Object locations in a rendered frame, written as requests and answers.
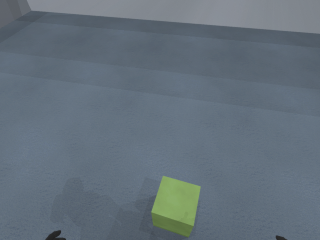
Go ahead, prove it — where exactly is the robot left hand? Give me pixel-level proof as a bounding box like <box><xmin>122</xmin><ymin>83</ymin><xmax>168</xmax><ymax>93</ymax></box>
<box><xmin>45</xmin><ymin>230</ymin><xmax>66</xmax><ymax>240</ymax></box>

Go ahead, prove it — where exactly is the carton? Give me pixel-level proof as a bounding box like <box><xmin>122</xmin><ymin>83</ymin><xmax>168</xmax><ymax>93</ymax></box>
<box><xmin>151</xmin><ymin>176</ymin><xmax>201</xmax><ymax>237</ymax></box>

